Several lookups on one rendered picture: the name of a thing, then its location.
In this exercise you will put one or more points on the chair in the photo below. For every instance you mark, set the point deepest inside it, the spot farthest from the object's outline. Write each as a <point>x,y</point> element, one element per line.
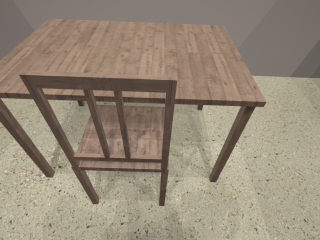
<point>117,137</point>

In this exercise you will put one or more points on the table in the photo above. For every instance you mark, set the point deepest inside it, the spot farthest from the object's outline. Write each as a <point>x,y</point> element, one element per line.
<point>208,66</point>

